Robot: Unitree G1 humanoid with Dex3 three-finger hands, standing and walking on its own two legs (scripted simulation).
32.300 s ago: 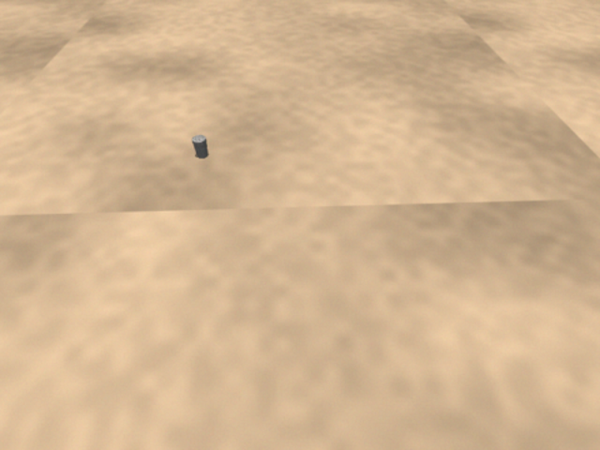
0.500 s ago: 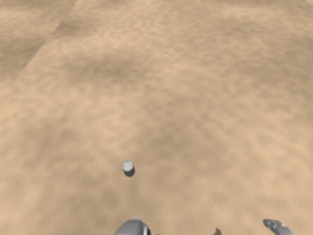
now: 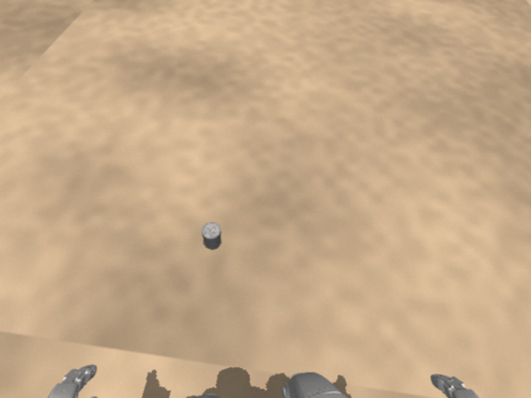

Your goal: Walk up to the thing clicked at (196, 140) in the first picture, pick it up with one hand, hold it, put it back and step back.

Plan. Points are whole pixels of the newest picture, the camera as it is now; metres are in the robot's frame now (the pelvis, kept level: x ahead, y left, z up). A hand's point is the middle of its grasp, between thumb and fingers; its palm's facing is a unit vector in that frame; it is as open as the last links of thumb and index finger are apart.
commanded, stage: step back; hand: left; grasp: from the side
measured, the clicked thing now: (212, 237) +0.74 +0.16 -0.71
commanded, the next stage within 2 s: none
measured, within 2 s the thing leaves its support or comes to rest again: neither
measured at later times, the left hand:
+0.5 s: hand out of the picture -0.04 +0.26 -0.15, palm faces +0.00 -0.90 -0.43, open 7.4 cm
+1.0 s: hand out of the picture -0.26 +0.22 -0.14, palm faces -0.04 -0.91 -0.42, open 7.4 cm
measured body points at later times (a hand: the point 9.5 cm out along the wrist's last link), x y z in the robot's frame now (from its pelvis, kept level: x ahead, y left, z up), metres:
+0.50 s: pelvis -0.16 -0.01 -0.02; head -0.09 -0.02 +0.43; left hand -0.04 +0.31 -0.12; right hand -0.07 -0.33 -0.14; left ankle -0.17 +0.10 -0.74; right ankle -0.10 -0.15 -0.73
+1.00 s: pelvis -0.32 -0.05 +0.00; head -0.29 -0.08 +0.44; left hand -0.25 +0.26 -0.11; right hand -0.22 -0.37 -0.13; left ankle -0.26 +0.10 -0.68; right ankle -0.33 -0.16 -0.73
